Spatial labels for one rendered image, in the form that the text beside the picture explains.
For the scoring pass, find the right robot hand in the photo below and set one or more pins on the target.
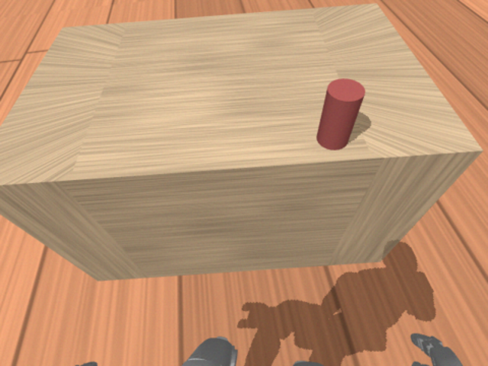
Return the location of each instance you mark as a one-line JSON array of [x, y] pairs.
[[440, 356]]

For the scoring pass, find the can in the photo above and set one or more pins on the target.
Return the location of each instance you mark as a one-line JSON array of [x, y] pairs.
[[340, 110]]

